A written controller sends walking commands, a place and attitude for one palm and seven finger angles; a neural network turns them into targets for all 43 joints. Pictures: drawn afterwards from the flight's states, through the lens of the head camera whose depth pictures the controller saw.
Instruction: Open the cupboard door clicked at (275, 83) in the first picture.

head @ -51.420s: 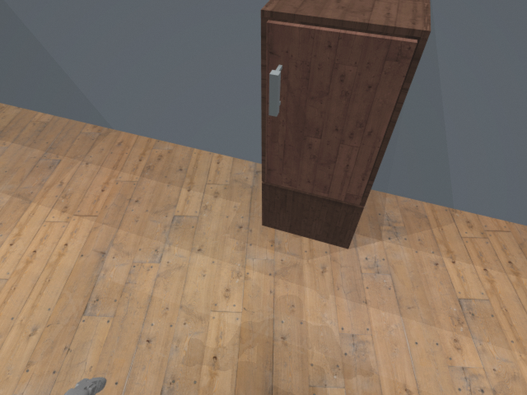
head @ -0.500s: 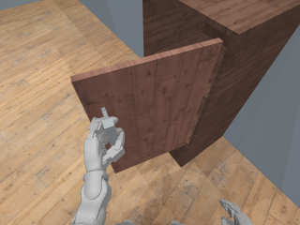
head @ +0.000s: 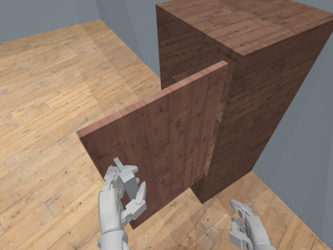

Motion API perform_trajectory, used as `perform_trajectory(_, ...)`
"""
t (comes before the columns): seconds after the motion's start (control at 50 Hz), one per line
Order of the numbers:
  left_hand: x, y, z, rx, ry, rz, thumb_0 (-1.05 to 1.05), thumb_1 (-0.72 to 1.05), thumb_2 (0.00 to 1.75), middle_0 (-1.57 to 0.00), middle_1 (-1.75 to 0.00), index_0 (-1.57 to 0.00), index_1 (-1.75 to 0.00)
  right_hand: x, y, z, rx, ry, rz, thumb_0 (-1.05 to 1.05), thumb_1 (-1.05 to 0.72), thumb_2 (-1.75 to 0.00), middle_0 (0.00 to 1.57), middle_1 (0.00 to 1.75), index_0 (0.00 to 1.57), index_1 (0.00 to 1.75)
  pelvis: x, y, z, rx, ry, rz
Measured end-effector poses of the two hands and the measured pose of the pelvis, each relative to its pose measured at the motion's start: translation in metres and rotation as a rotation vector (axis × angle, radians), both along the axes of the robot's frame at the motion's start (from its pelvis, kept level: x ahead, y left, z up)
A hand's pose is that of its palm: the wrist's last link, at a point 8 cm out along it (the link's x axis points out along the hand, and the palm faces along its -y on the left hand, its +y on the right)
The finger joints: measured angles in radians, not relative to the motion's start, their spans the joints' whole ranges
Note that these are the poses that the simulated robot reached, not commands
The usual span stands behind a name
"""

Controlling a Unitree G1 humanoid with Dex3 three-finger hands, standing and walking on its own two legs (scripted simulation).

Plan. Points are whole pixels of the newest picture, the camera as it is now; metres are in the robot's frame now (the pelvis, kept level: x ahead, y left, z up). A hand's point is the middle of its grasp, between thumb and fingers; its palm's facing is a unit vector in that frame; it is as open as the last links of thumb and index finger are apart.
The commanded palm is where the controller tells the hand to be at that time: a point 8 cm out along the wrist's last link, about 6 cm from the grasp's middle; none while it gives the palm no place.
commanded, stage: pull the door open along its arc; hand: left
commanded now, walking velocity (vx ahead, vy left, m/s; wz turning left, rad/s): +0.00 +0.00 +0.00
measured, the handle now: (127, 181) +0.28 +0.10 +0.04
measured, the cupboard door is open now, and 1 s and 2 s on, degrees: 95 100 100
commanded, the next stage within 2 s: open thumb and fingers to let go in 0.12 s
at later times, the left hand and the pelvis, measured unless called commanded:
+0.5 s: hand (149, 205) +0.22 +0.04 +0.04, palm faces +0.38 -0.93 -0.02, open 7.9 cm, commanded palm +0.16 +0.09 +0.04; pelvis -0.01 -0.05 -0.01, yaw +0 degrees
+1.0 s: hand (157, 213) +0.20 +0.03 +0.04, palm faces +0.44 -0.89 -0.07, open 15.3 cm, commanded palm +0.15 +0.09 +0.04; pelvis -0.04 -0.12 -0.02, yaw +1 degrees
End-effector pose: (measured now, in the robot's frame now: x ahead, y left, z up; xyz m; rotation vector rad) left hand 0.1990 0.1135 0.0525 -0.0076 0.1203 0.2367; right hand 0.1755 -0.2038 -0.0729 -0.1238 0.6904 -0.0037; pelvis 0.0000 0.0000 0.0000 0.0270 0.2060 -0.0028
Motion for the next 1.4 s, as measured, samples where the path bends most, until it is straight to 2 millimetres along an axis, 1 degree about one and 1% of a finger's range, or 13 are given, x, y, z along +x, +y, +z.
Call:
perform_trajectory(0.22, -0.023, -0.024, 0.001, 0.012, 0.004, 0.000, 0.02, 0.60, 0.68, -0.24, -1.26, -0.33, -1.32, -0.020, -0.050, -0.011, -0.024, -0.013, -0.084, 0.01, -0.91, -0.90, 0.20, 0.30, 0.20, 0.30, -0.002, -0.022, -0.005, 0.028, 0.020, -0.048)
perform_trajectory(0.34, -0.015, -0.023, -0.007, 0.034, -0.036, 0.079, -0.01, 0.59, 0.74, -0.30, -1.29, -0.35, -1.32, -0.018, -0.059, -0.032, -0.022, 0.002, -0.068, 0.01, -0.91, -0.90, 0.20, 0.30, 0.20, 0.30, -0.009, -0.031, -0.016, 0.040, 0.046, -0.037)
perform_trajectory(0.42, -0.015, -0.024, -0.007, 0.024, -0.034, 0.127, 0.00, 0.53, 0.73, -0.33, -1.29, -0.35, -1.31, -0.017, -0.057, -0.035, 0.001, 0.016, -0.046, 0.01, -0.91, -0.90, 0.20, 0.30, 0.20, 0.30, -0.012, -0.040, -0.016, 0.053, 0.038, -0.028)
perform_trajectory(0.56, -0.022, -0.032, -0.007, 0.021, -0.031, 0.163, 0.01, 0.24, 0.61, -0.29, -1.24, -0.34, -1.28, -0.018, -0.061, -0.035, 0.023, 0.014, -0.019, 0.01, -0.91, -0.90, 0.20, 0.30, 0.20, 0.30, -0.017, -0.054, -0.015, 0.064, 0.034, -0.016)
perform_trajectory(0.74, -0.026, -0.036, -0.008, 0.043, -0.061, 0.170, 0.00, -0.27, 0.39, -0.27, -1.18, -0.30, -1.20, -0.024, -0.086, -0.045, 0.017, 0.043, -0.024, 0.01, -0.91, -0.90, 0.20, 0.30, 0.20, 0.30, -0.025, -0.075, -0.021, 0.082, 0.031, -0.015)
perform_trajectory(0.96, -0.036, -0.046, -0.004, 0.073, -0.063, 0.210, -0.01, -0.48, 0.31, -0.23, -0.84, -0.22, -0.85, -0.038, -0.130, -0.056, 0.030, 0.083, -0.059, 0.01, -0.91, -0.90, 0.20, 0.30, 0.20, 0.30, -0.034, -0.112, -0.023, 0.119, 0.027, -0.020)
perform_trajectory(1.14, -0.043, -0.060, -0.002, 0.145, -0.048, 0.251, -0.01, -0.50, 0.30, -0.18, -0.47, -0.10, -0.45, -0.052, -0.183, -0.078, 0.067, 0.111, -0.066, 0.01, -0.91, -0.90, 0.20, 0.30, 0.20, 0.30, -0.054, -0.167, -0.027, 0.214, 0.012, -0.023)
perform_trajectory(1.18, -0.047, -0.058, 0.001, 0.293, 0.042, 0.226, -0.01, -0.50, 0.30, -0.17, -0.42, -0.04, -0.39, -0.068, -0.200, -0.079, 0.101, 0.167, -0.091, 0.01, -0.91, -0.90, 0.20, 0.30, 0.20, 0.30, -0.064, -0.188, -0.019, 0.223, -0.049, -0.054)
perform_trajectory(1.22, -0.046, -0.054, 0.007, 0.398, 0.171, 0.204, -0.01, -0.50, 0.30, -0.17, -0.38, 0.00, -0.37, -0.103, -0.225, -0.078, 0.117, 0.217, -0.155, 0.00, -0.91, -0.90, 0.20, 0.30, 0.20, 0.30, -0.074, -0.211, -0.011, 0.207, -0.107, -0.085)
perform_trajectory(1.26, -0.041, -0.050, 0.011, 0.505, 0.297, 0.216, -0.01, -0.50, 0.30, -0.17, -0.36, 0.00, -0.34, -0.141, -0.257, -0.100, 0.070, 0.208, -0.246, 0.00, -0.91, -0.90, 0.20, 0.30, 0.21, 0.30, -0.077, -0.224, -0.021, 0.123, -0.141, -0.022)
perform_trajectory(1.32, -0.050, -0.058, 0.014, 0.604, 0.398, 0.230, -0.01, -0.50, 0.30, -0.16, -0.33, 0.00, -0.31, -0.190, -0.300, -0.141, 0.009, 0.399, -0.151, 0.00, -0.91, -0.90, 0.20, 0.30, 0.20, 0.30, -0.083, -0.254, -0.033, 0.110, -0.173, -0.003)
perform_trajectory(1.36, -0.069, -0.065, -0.007, 0.669, 0.429, 0.197, -0.01, -0.49, 0.30, -0.16, -0.32, 0.00, -0.29, -0.207, -0.330, -0.165, -0.021, 0.481, -0.106, 0.00, -0.91, -0.90, 0.20, 0.30, 0.20, 0.30, -0.087, -0.282, -0.060, 0.178, -0.182, -0.027)
perform_trajectory(1.4, -0.099, -0.080, -0.046, 0.643, 0.572, 0.174, 0.00, -0.49, 0.30, -0.15, -0.31, -0.01, -0.28, -0.216, -0.357, -0.182, -0.038, 0.505, -0.131, 0.01, -0.91, -0.90, 0.20, 0.30, 0.20, 0.30, -0.093, -0.296, -0.072, 0.173, -0.221, -0.017)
